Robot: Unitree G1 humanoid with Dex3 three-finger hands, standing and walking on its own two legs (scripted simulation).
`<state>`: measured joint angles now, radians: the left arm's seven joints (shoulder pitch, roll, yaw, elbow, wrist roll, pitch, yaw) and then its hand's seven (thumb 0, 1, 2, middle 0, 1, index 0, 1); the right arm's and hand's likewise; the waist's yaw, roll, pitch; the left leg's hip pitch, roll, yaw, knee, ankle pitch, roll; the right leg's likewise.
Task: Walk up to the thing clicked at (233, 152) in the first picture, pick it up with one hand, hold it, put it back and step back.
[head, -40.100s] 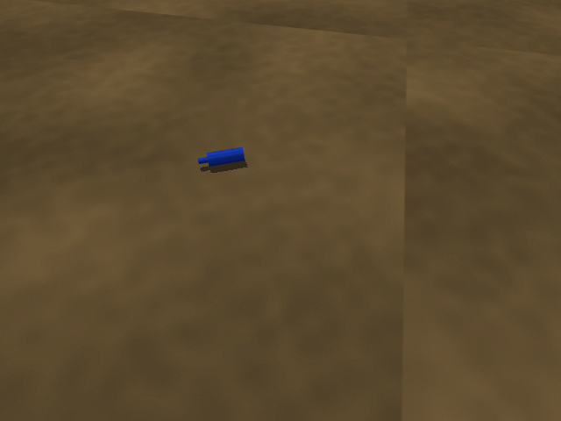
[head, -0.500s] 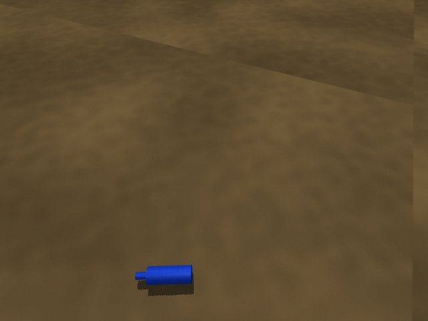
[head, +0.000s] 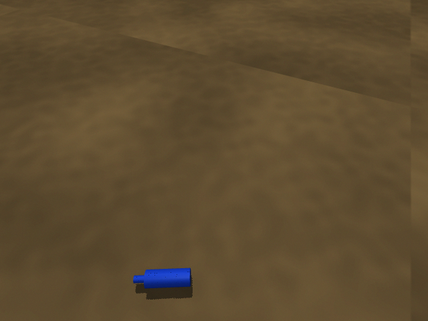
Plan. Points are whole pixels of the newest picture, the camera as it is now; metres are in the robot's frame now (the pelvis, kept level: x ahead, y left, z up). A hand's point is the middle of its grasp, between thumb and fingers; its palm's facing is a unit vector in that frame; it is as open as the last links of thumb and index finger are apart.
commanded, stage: stand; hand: left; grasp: from above
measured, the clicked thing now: (162, 278) +0.45 +0.25 -0.74
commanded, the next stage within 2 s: step back in 0.66 s
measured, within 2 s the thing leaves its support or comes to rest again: neither
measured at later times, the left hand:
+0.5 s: hand out of the picture +0.07 +0.24 -0.16, palm faces +0.00 -0.94 -0.33, open 7.4 cm
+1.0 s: hand out of the picture +0.05 +0.26 -0.17, palm faces -0.05 -0.91 -0.41, open 7.4 cm
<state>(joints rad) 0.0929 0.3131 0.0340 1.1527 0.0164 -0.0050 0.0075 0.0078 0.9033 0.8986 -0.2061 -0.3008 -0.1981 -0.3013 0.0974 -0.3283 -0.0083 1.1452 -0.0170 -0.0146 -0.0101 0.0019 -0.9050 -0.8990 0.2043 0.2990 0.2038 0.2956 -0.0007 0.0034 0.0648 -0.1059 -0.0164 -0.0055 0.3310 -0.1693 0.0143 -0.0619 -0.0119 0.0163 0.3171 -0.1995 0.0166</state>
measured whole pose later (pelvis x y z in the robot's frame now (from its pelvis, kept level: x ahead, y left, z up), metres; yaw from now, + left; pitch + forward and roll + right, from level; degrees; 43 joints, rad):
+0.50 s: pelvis +0.00 +0.00 +0.00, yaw +0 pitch -3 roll +0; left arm 0.11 0.32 0.02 1.15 0.01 -0.01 0.00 0.01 0.90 0.90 -0.21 -0.30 -0.20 -0.30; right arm 0.11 -0.33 -0.01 1.15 -0.01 -0.01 0.00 0.00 -0.91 -0.90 0.20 0.30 0.20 0.30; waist 0.00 0.00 0.07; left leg -0.11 -0.02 -0.01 0.33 -0.17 0.01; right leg -0.06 -0.01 0.02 0.32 -0.20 0.02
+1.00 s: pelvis -0.05 -0.01 -0.02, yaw -1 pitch -3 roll +1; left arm 0.10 0.38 0.06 0.95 0.03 0.02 0.00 0.01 0.90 0.90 -0.21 -0.30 -0.20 -0.30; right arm 0.05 -0.40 -0.06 0.98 -0.01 0.06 0.01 0.00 -0.91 -0.90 0.20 0.30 0.20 0.30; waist 0.00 0.00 0.18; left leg -0.40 -0.05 -0.05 0.85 -0.44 0.03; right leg -0.32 0.01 0.03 0.65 -0.29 -0.02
